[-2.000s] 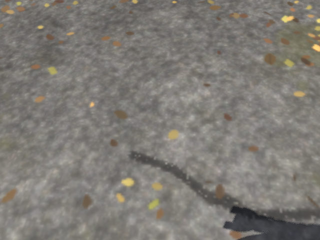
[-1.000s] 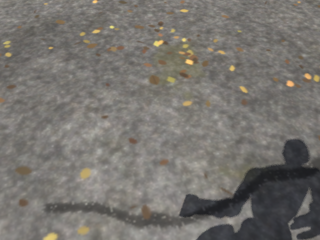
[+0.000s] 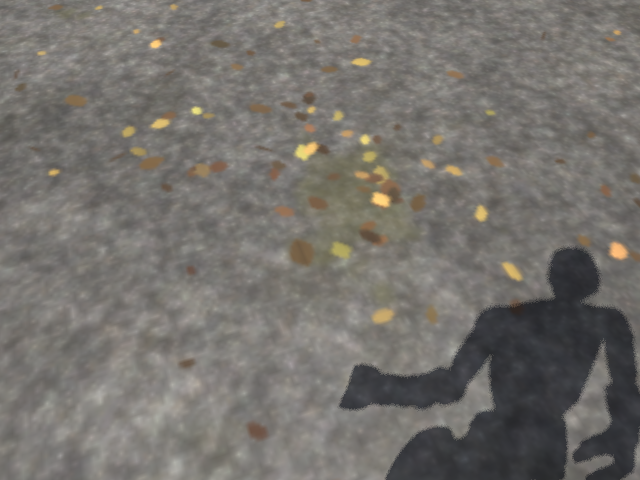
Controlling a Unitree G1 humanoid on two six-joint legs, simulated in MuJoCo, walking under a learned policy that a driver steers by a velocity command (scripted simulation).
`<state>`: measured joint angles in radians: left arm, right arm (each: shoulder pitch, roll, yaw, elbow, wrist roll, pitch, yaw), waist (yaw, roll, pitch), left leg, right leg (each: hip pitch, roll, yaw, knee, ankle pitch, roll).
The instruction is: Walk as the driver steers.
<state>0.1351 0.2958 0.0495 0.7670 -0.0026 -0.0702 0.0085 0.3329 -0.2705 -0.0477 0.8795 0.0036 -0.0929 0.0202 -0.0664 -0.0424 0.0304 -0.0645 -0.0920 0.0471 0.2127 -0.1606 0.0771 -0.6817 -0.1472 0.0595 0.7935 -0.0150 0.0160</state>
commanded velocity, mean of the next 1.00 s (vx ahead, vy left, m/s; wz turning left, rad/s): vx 0.50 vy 0.00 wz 0.34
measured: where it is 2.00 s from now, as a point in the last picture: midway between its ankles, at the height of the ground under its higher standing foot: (177, 280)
